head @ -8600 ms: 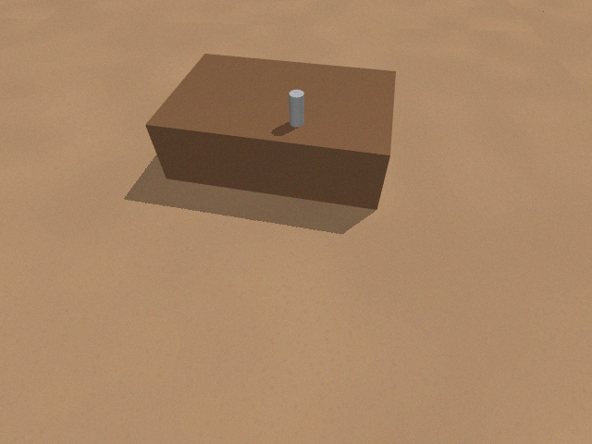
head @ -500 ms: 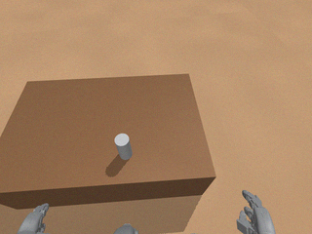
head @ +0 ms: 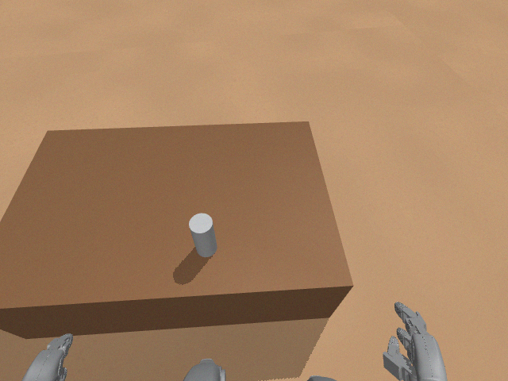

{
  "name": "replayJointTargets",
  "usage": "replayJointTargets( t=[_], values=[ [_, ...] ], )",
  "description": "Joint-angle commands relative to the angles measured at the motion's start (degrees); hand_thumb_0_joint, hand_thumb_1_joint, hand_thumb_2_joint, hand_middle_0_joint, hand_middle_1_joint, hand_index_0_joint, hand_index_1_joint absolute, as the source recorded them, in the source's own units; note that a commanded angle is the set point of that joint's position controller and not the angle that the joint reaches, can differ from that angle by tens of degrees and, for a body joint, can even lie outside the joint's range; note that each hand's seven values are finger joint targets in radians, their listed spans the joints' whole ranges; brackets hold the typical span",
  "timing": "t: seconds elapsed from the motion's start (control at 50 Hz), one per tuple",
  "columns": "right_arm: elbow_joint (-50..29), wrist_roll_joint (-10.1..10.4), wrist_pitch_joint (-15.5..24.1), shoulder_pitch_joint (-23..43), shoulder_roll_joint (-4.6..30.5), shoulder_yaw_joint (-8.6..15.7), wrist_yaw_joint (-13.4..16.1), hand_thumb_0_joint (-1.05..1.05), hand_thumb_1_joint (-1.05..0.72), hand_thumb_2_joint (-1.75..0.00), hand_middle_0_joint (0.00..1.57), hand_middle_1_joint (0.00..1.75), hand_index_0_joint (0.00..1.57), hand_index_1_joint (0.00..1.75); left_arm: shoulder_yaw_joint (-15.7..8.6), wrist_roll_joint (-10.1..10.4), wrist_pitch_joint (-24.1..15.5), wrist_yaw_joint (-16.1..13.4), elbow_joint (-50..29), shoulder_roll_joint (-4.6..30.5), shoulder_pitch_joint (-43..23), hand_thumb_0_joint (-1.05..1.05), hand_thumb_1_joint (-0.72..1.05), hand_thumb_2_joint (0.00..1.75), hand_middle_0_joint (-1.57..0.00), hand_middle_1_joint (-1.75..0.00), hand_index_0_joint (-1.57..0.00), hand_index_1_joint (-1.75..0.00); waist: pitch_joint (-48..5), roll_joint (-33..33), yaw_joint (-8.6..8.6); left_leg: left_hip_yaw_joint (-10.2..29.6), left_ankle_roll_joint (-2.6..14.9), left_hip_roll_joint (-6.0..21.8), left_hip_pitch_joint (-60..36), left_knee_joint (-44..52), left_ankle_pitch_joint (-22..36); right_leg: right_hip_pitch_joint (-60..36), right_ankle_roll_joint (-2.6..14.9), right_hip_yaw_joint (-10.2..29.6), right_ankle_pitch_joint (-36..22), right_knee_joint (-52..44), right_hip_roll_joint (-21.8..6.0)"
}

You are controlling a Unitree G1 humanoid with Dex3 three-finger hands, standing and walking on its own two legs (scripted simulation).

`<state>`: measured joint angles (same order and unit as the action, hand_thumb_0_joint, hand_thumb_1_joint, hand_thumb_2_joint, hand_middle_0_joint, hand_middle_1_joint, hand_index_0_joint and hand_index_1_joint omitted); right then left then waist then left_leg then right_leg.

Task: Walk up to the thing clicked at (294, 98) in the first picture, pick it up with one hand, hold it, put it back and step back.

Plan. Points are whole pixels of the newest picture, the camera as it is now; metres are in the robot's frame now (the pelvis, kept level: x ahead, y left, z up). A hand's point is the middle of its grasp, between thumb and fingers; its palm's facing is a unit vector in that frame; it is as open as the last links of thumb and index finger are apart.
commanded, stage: go down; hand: left
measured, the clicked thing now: (203, 236) +0.52 +0.15 -0.31
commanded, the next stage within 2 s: none
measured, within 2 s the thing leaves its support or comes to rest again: neither
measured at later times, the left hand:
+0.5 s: hand (84, 320) +0.23 +0.29 -0.06, palm faces +0.12 -0.95 -0.29, open 17.3 cm
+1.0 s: hand (89, 263) +0.33 +0.31 -0.05, palm faces +0.09 -0.98 -0.16, open 17.4 cm
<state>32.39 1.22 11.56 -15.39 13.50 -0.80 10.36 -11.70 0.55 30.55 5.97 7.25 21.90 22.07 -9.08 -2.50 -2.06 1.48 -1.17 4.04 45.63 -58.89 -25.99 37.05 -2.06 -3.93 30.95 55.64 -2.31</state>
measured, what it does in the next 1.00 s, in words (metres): stands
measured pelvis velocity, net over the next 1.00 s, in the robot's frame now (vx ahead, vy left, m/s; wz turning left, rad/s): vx -0.01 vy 0.01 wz -0.05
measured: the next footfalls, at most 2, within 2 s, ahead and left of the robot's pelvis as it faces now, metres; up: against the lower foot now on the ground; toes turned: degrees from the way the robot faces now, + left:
none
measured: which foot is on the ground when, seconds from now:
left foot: down 0.00-1.00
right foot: down 0.00-1.00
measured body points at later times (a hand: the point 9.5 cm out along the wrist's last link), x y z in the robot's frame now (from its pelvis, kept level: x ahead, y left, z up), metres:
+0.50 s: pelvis -0.01 +0.00 +0.00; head +0.05 +0.01 +0.44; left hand +0.22 +0.34 -0.04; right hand +0.14 -0.26 -0.08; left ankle +0.03 +0.13 -0.68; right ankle -0.04 -0.14 -0.68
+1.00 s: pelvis -0.01 +0.01 -0.01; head +0.09 +0.02 +0.43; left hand +0.32 +0.36 -0.03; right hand +0.05 -0.28 -0.11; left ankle +0.03 +0.13 -0.68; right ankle -0.04 -0.14 -0.67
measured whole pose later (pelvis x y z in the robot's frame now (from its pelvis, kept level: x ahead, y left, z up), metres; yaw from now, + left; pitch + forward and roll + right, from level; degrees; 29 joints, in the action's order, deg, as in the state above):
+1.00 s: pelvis -0.01 +0.01 -0.01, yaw -3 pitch +17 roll -3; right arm 40.1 -1.4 9.4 -19.2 15.5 0.2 5.8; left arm -27.7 2.6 -4.7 21.2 52.2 31.8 -17.9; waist -4.8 -0.3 -3.6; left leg -0.6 -0.6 5.1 51.9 -60.3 -25.1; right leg 44.9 -2.4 -1.4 29.5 57.8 -1.4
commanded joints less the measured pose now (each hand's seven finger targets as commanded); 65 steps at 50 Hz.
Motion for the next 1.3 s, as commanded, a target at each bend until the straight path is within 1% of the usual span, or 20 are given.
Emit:
replayJointTargets(
  t=[0.0, 0.08, 0.1, 0.2, 0.3, 0.34, 0.4, 0.44, 0.5, 0.58, 0.66, 0.76, 0.84, 0.88, 0.94, 1.0, 1.06, 1.1, 1.22, 1.28],
  values=[
    [-8.1, 0.0, 4.0, 2.5, 7.9, 3.1, 1.2, 0.0, -0.86, -0.89, 0.2, 0.3, 0.2, 0.3, -5.3, -0.7, -2.2, -0.8, -8.7, 11.5, -0.7, 0.0, -0.58, 0.12, -0.06, -0.07, -0.04, -0.09, -5.6, -3.1, 0.31, 0.2, 1.29, -2.4, -12.1, 9.3, 11.6, 1.5, 2.0, -0.6, -12.5, -8.4, 3.4],
    [-8.0, 0.0, 4.4, 2.6, 7.9, 3.2, 1.5, 0.0, -0.86, -0.89, 0.2, 0.3, 0.2, 0.3, -5.7, -0.5, -2.4, -1.0, -9.6, 12.1, -1.0, 0.0, -0.55, 0.12, -0.06, -0.06, -0.03, -0.08, -6.0, -2.8, 0.47, 0.0, 1.38, -2.7, -11.8, 8.7, 12.0, 1.4, 1.84, -0.3, -13.0, -8.9, 3.2],
    [-8.0, 0.0, 4.5, 2.6, 7.7, 2.9, 1.5, 0.0, -0.87, -0.89, 0.2, 0.3, 0.2, 0.3, -6.0, -0.6, -2.0, -0.9, -6.3, 11.5, 1.2, 0.0, -0.55, 0.12, -0.06, -0.07, -0.04, -0.09, -5.6, -1.8, 0.2, 0.1, 1.46, -2.6, -11.8, 8.8, 11.7, 1.1, 1.8, -0.4, -12.8, -8.8, 3.2],
    [-7.3, 0.0, 5.2, 2.2, 8.0, 2.9, 1.9, 0.0, -0.87, -0.89, 0.2, 0.3, 0.2, 0.3, -7.0, -0.3, -3.6, -0.9, -9.2, 13.9, -5.8, 0.0, -0.55, 0.14, -0.05, -0.06, -0.03, -0.08, -6.6, -3.1, -0.51, 0.3, 1.45, -2.5, -12.4, 8.9, 10.9, 1.3, 1.76, 0.1, -12.8, -8.7, 3.1],
    [-5.4, -0.1, 6.2, 1.7, 8.5, 2.6, 2.4, 0.0, -0.88, -0.89, 0.2, 0.3, 0.2, 0.3, -8.0, 0.6, -6.5, -0.1, -6.5, 15.7, -13.8, 0.0, -0.53, 0.13, -0.06, -0.06, -0.03, -0.08, -7.1, -3.1, -1.78, 0.5, 1.47, -2.3, -13.6, 8.7, 11.6, 1.7, 1.49, 0.6, -14.1, -8.7, 3.1],
    [-4.4, -0.1, 6.5, 1.9, 8.8, 2.4, 2.5, 0.0, -0.88, -0.9, 0.2, 0.3, 0.2, 0.3, -9.0, 1.1, -8.1, 0.3, -3.9, 17.2, -18.3, 0.0, -0.52, 0.14, -0.05, -0.05, -0.02, -0.08, -4.8, -3.0, -1.71, 0.3, 1.49, -2.4, -12.0, 9.0, 9.6, 2.5, 1.6, 0.7, -12.2, -9.2, 2.9],
    [-2.8, -0.3, 7.0, 1.5, 9.3, 2.4, 2.3, 0.0, -0.89, -0.9, 0.2, 0.3, 0.2, 0.3, -10.3, 2.1, -11.0, 2.1, 2.4, 18.2, -25.0, 0.0, -0.55, 0.12, -0.06, -0.05, -0.03, -0.07, -5.7, -2.1, -2.34, 0.4, 1.81, -2.4, -11.4, 8.5, 8.9, 2.8, 1.58, 1.1, -11.9, -9.1, 2.8],
    [-1.7, -0.3, 7.2, 1.0, 9.6, 2.5, 2.1, 0.0, -0.89, -0.9, 0.2, 0.3, 0.2, 0.3, -11.9, 2.4, -13.6, 3.6, 3.7, 21.4, -30.2, 0.0, -0.55, 0.12, -0.06, -0.05, -0.03, -0.08, -7.5, -4.7, -1.6, 0.1, 1.62, -2.4, -12.4, 8.8, 9.0, 2.7, 1.86, 1.6, -11.7, -8.9, 2.6],
    [-0.4, -0.6, 7.3, 0.1, 10.1, 2.8, 1.5, 0.0, -0.89, -0.9, 0.2, 0.3, 0.2, 0.3, -12.8, 3.0, -16.7, 6.3, 10.8, 22.1, -35.1, 0.0, -0.54, 0.11, -0.06, -0.03, -0.02, -0.06, -8.8, -4.9, -1.46, 0.3, 1.44, -2.1, -13.8, 8.9, 11.6, 2.4, 2.22, 1.2, -13.7, -8.3, 2.8],
    [0.8, -1.1, 6.5, -2.8, 10.6, 3.3, 0.3, 0.0, -0.9, -0.9, 0.2, 0.3, 0.2, 0.3, -14.9, 3.1, -21.5, 9.9, 20.8, 24.2, -38.4, 0.0, -0.57, 0.11, -0.06, -0.03, -0.02, -0.06, -12.4, -3.9, -0.81, -0.1, 1.93, -1.9, -14.9, 6.8, 19.6, 1.2, 2.13, 1.3, -20.4, -7.1, 2.8],
    [1.3, -1.7, 5.5, -4.5, 11.3, 4.0, -1.3, 0.0, -0.91, -0.91, 0.2, 0.3, 0.2, 0.3, -16.8, 3.1, -27.4, 13.2, 30.6, 25.0, -41.4, 0.0, -0.6, 0.11, -0.06, -0.03, -0.02, -0.07, -12.6, -3.4, -0.01, 0.1, 1.91, -1.3, -14.0, 5.9, 22.1, 3.8, 2.59, 0.7, -20.8, -5.2, 3.2],
    [0.5, -1.9, 3.4, -5.2, 11.9, 4.6, -3.1, 0.0, -0.91, -0.9, 0.2, 0.3, 0.2, 0.3, -18.5, 3.3, -33.7, 15.1, 32.8, 27.5, -45.9, 0.0, -0.58, 0.09, -0.06, -0.02, -0.03, -0.05, -14.8, -4.5, 0.63, 0.0, 1.64, -0.9, -14.7, 6.2, 19.7, 5.1, 2.93, 0.9, -18.4, -5.0, 3.2],
    [1.0, -2.0, 1.4, -6.5, 12.5, 5.1, -3.3, 0.0, -0.9, -0.9, 0.2, 0.3, 0.2, 0.3, -20.5, 3.4, -37.0, 15.1, 32.5, 30.0, -48.6, 0.0, -0.53, 0.1, -0.06, -0.02, -0.02, -0.05, -17.7, -4.5, 0.51, -0.1, 1.81, -0.9, -16.1, 5.1, 23.1, 4.3, 2.78, 1.0, -21.4, -4.5, 3.4],
    [1.4, -2.1, 0.7, -7.1, 12.7, 5.2, -3.5, 0.0, -0.91, -0.9, 0.2, 0.3, 0.2, 0.3, -20.0, 3.0, -38.2, 14.9, 33.4, 29.4, -49.6, 0.0, -0.49, 0.1, -0.05, -0.01, -0.02, -0.04, -17.7, -4.2, 0.11, -0.1, 1.82, -0.7, -17.0, 5.0, 24.1, 5.1, 2.83, 1.1, -21.7, -4.4, 3.3],
    [2.4, -2.3, 0.0, -7.6, 12.9, 5.3, -3.4, 0.0, -0.9, -0.9, 0.2, 0.3, 0.2, 0.3, -20.4, 2.9, -40.2, 15.2, 34.1, 30.7, -55.4, 0.0, -0.47, 0.09, -0.05, 0.0, -0.02, -0.02, -16.6, -4.8, -0.85, 0.1, 1.8, -0.5, -16.9, 5.1, 22.4, 6.5, 2.84, 1.2, -20.2, -4.6, 3.3],
    [2.7, -2.5, -0.3, -7.4, 13.3, 4.9, -3.4, 0.0, -0.9, -0.9, 0.2, 0.3, 0.2, 0.3, -21.3, 2.8, -42.6, 15.6, 36.6, 33.2, -61.8, 0.0, -0.47, 0.09, -0.04, -0.01, -0.02, -0.03, -13.6, -4.8, -2.16, 0.1, 1.89, -0.5, -14.3, 5.6, 15.6, 9.0, 3.01, 1.7, -15.7, -5.1, 3.2],
    [3.1, -2.8, -0.7, -7.2, 13.2, 4.5, -3.3, 0.0, -0.89, -0.9, 0.2, 0.3, 0.2, 0.3, -21.7, 2.8, -44.3, 16.7, 42.6, 33.7, -62.3, 0.0, -0.46, 0.07, -0.05, -0.02, -0.03, -0.03, -12.8, -4.4, -2.4, -0.1, 1.85, -0.8, -11.9, 5.6, 10.8, 10.2, 3.08, 1.9, -12.5, -5.3, 3.1],
    [3.0, -3.0, -1.0, -7.5, 13.4, 4.2, -3.5, 0.0, -0.89, -0.9, 0.2, 0.3, 0.2, 0.3, -21.0, 3.0, -45.1, 17.8, 44.4, 33.9, -64.1, 0.0, -0.43, 0.07, -0.05, -0.01, -0.03, -0.02, -13.7, -4.1, -2.71, -0.4, 2.04, -0.8, -11.5, 4.9, 11.2, 10.3, 3.1, 2.1, -13.1, -5.2, 2.9],
    [2.8, -3.2, -1.7, -7.8, 13.8, 3.3, -4.2, 0.0, -0.89, -0.9, 0.2, 0.3, 0.2, 0.3, -22.1, 3.6, -46.8, 20.1, 48.6, 36.4, -67.4, 0.0, -0.47, 0.06, -0.06, -0.01, -0.04, -0.02, -16.9, -6.2, -2.76, 0.1, 1.94, -0.5, -12.0, 2.9, 13.2, 12.7, 3.1, 1.8, -13.7, -3.5, 3.0],
    [3.0, -3.3, -2.2, -8.3, 14.2, 2.9, -4.4, 0.0, -0.89, -0.9, 0.2, 0.3, 0.2, 0.3, -24.1, 3.9, -47.9, 20.5, 48.8, 39.3, -68.5, 0.0, -0.49, 0.06, -0.05, -0.01, -0.03, -0.03, -19.3, -6.1, -2.45, 0.4, 2.05, -0.4, -11.2, 1.5, 16.1, 12.5, 3.04, 1.5, -15.8, -2.3, 3.1]
  ],
)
